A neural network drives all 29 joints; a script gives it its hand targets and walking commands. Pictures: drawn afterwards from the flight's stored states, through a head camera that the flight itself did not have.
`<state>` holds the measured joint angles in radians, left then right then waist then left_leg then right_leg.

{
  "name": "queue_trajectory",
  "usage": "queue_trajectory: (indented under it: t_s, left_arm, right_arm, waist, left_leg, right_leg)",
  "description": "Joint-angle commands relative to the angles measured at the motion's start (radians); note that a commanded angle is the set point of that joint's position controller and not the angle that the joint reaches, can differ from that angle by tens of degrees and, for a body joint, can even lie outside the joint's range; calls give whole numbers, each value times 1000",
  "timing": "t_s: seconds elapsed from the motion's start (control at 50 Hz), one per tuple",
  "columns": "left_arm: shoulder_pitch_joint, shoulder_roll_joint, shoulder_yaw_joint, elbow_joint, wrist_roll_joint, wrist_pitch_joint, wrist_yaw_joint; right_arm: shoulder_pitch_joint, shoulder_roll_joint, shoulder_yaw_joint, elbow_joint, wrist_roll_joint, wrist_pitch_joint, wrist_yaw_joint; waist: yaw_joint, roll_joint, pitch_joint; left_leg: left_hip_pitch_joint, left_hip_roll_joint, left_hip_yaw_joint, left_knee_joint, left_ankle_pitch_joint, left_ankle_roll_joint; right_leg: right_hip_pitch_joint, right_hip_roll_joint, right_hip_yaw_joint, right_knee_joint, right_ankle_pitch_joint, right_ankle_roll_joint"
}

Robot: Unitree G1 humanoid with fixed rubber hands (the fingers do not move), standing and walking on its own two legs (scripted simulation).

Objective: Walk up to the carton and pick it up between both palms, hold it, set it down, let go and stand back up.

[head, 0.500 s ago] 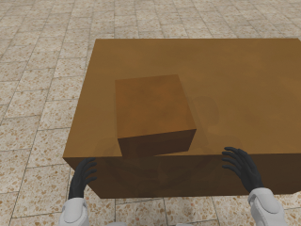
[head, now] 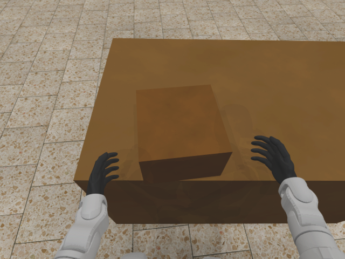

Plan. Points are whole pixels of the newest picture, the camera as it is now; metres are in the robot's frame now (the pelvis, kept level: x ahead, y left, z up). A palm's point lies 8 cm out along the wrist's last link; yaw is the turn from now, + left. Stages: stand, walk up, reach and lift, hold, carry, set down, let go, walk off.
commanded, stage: reach and lift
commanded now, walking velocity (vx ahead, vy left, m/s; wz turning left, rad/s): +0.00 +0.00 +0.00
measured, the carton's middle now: (178, 133) +0.45 +0.03 -0.06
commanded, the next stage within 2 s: none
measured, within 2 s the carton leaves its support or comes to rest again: neither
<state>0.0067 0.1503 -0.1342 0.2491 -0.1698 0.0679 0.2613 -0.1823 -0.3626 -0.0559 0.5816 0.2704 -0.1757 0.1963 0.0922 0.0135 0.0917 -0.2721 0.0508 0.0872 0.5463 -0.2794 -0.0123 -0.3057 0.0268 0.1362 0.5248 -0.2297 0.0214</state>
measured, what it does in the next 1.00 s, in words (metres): stands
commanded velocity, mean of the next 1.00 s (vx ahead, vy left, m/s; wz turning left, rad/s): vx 0.00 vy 0.00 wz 0.00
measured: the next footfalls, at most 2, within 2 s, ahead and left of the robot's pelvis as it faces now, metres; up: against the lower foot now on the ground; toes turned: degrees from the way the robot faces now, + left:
none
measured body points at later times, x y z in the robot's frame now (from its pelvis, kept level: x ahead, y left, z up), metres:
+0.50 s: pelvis +0.00 +0.01 +0.00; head +0.06 +0.01 +0.45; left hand +0.32 +0.22 +0.03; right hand +0.42 -0.18 +0.05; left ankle +0.00 +0.12 -0.73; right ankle +0.03 -0.14 -0.73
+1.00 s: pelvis +0.01 +0.01 +0.00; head +0.10 +0.01 +0.44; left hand +0.37 +0.22 +0.04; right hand +0.49 -0.17 +0.07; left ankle +0.00 +0.12 -0.73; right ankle +0.03 -0.14 -0.73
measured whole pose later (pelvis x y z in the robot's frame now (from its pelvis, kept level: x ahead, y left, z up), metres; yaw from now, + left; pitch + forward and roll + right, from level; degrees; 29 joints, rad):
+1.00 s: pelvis +0.01 +0.01 +0.00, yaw +0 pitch +15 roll -1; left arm -0.46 0.15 -0.07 0.38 -0.21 0.30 0.26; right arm -0.78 -0.44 -0.06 0.91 0.31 0.01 0.17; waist 0.16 0.02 -0.07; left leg -0.54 0.05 0.08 0.54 -0.25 -0.01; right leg -0.55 0.03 0.13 0.46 -0.17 0.02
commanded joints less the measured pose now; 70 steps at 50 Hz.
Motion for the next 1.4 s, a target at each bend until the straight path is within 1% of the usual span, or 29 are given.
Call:
queue_trajectory:
  t_s: [0.0,0.06,0.08,0.18,0.22,0.24,0.26,0.3,0.32,0.38,0.42,0.5,0.54,0.6,0.62,0.64,0.68,0.76,0.8,0.84,0.92,0.94,0.98,1.0,1.1,1.14,1.26,1.3,1.38]
  left_arm:
    - [-481,-30,102,-351,-6,-30,19]
    - [-463,-19,135,-325,8,-3,19]
    - [-517,-18,122,-306,-4,8,16]
    - [-620,-4,138,-246,-13,29,12]
    - [-617,-12,102,-273,-22,45,15]
    - [-620,4,130,-246,-18,49,13]
    - [-710,-5,112,-243,-25,56,14]
    - [-595,13,133,-214,-24,76,4]
    - [-721,24,134,-250,-27,82,9]
    - [-761,51,159,-184,-29,102,7]
    - [-812,34,142,-237,-28,119,16]
    - [-846,19,127,-172,-38,149,4]
    - [-817,43,152,-165,-27,144,-1]
    - [-936,45,140,-218,-32,156,7]
    - [-817,28,158,-165,-20,163,-4]
    - [-915,44,154,-117,-22,174,-8]
    - [-932,68,170,-115,-36,169,-8]
    - [-1017,77,164,-163,-47,173,6]
    - [-1062,64,154,-140,-53,171,3]
    - [-979,54,168,-64,-48,178,4]
    - [-1056,76,179,-80,-52,162,-6]
    - [-1091,88,176,-89,-49,172,-2]
    - [-1130,83,172,-36,-59,167,-7]
    - [-1097,98,212,-25,-45,163,-2]
    - [-1212,73,185,-57,-36,117,1]
    - [-1165,73,204,9,-34,110,-5]
    - [-1196,52,221,260,-15,-10,-30]
    - [-1176,68,246,202,-12,-52,-32]
    - [-1153,27,216,374,-37,-162,-55]
  right_arm:
    - [-454,-302,-20,-180,113,-52,-11]
    - [-455,-301,-6,-151,119,-43,-7]
    - [-510,-320,-21,-139,109,-33,-13]
    - [-621,-320,3,-75,127,0,-2]
    - [-624,-322,-11,-65,129,5,-5]
    - [-640,-329,-14,-78,123,6,-4]
    - [-711,-327,-22,-53,121,16,0]
    - [-628,-317,15,-57,132,27,-9]
    - [-730,-338,-25,-38,116,28,-11]
    - [-802,-340,-8,-52,122,44,-13]
    - [-849,-369,-32,-35,133,49,-9]
    - [-878,-360,-32,60,112,84,-8]
    - [-863,-349,-23,24,95,78,-20]
    - [-967,-390,-49,55,89,84,-14]
    - [-894,-346,-7,94,92,92,-21]
    - [-966,-355,-24,112,97,100,-22]
    - [-997,-364,-18,57,96,102,-26]
    - [-1080,-382,-20,66,89,115,-29]
    - [-1122,-370,-37,67,84,120,-29]
    - [-1095,-381,-3,73,87,125,-32]
    - [-1151,-364,-3,88,76,119,-37]
    - [-1145,-374,-12,132,69,130,-40]
    - [-1203,-356,4,140,64,134,-44]
    - [-1207,-367,14,120,71,129,-50]
    - [-1265,-335,-19,165,46,115,-58]
    - [-1259,-323,30,176,47,113,-62]
    - [-1265,-252,42,322,-1,64,-75]
    - [-1266,-265,62,274,12,24,-84]
    - [-1231,-218,60,380,-17,-21,-80]
  waist:
    - [36,-19,-605]
    - [68,-48,-610]
    - [42,-46,-595]
    - [65,-56,-633]
    - [58,-7,-659]
    - [60,-56,-668]
    - [46,-33,-693]
    - [74,-79,-704]
    - [54,-39,-739]
    - [87,-87,-770]
    - [81,-23,-811]
    - [44,-35,-826]
    - [67,-63,-878]
    - [59,4,-933]
    - [80,-36,-883]
    - [56,-25,-891]
    - [77,-85,-961]
    - [89,-24,-1014]
    - [79,-45,-1066]
    - [108,-91,-1052]
    - [99,-96,-1097]
    - [85,-46,-1115]
    - [91,-78,-1113]
    - [123,-107,-1119]
    - [77,-65,-1229]
    - [111,-91,-1231]
    - [102,-125,-1199]
    - [111,-118,-1260]
    - [95,-149,-1243]
  left_leg:
    - [211,-24,-33,-124,439,-61]
    - [187,-31,-24,-117,467,-59]
    - [164,-33,-24,-119,440,-54]
    - [127,-31,-22,-119,397,-50]
    - [169,-28,-25,-117,419,-58]
    - [149,-31,-27,-115,428,-52]
    - [126,-27,-30,-102,414,-58]
    - [138,-34,-19,-93,469,-49]
    - [126,-34,-24,-92,471,-63]
    - [73,-35,-19,-83,443,-46]
    - [114,-24,-26,-68,500,-64]
    - [123,-23,-35,-65,485,-68]
    - [122,-28,-32,-43,576,-70]
    - [169,-16,-48,-19,653,-89]
    - [157,-19,-38,-14,673,-83]
    - [135,-20,-46,-21,605,-79]
    - [117,-24,-37,-7,604,-64]
    - [121,-18,-34,7,677,-90]
    - [125,-12,-39,16,665,-90]
    - [118,-10,-36,17,700,-83]
    - [104,-10,-40,28,710,-86]
    - [128,-12,-40,25,719,-94]
    - [84,-16,-33,20,674,-80]
    - [76,-12,-26,27,693,-82]
    - [113,-10,-42,60,771,-99]
    - [109,-14,-31,68,798,-96]
    - [9,-19,-17,75,725,-87]
    - [15,-19,-4,96,825,-96]
    - [-41,-13,-3,109,757,-86]
  right_leg:
    - [93,69,-109,-112,255,-92]
    - [113,71,-109,-117,285,-85]
    - [99,68,-109,-107,277,-85]
    - [76,70,-110,-106,238,-80]
    - [63,69,-119,-113,267,-91]
    - [75,76,-118,-111,266,-84]
    - [52,75,-117,-107,242,-88]
    - [96,72,-120,-110,332,-73]
    - [56,76,-126,-110,298,-80]
    - [59,74,-118,-100,298,-68]
    - [27,84,-138,-91,314,-79]
    - [-9,79,-142,-111,295,-78]
    - [22,83,-135,-100,375,-71]
    - [-50,85,-157,-105,328,-77]
    - [-23,85,-145,-112,385,-72]
    - [-54,76,-137,-119,327,-74]
    - [-39,79,-134,-104,355,-67]
    - [-69,89,-151,-101,372,-76]
    - [-109,96,-162,-98,356,-75]
    - [-93,103,-161,-93,398,-73]
    - [-106,97,-159,-96,408,-69]
    - [-119,94,-166,-92,420,-71]
    - [-113,87,-155,-92,416,-65]
    - [-87,98,-157,-79,442,-61]
    - [-154,102,-177,-73,439,-73]
    - [-143,99,-177,-71,473,-68]
    - [-139,87,-174,-34,497,-52]
    - [-103,95,-166,-13,594,-45]
    - [-164,83,-169,10,514,-34]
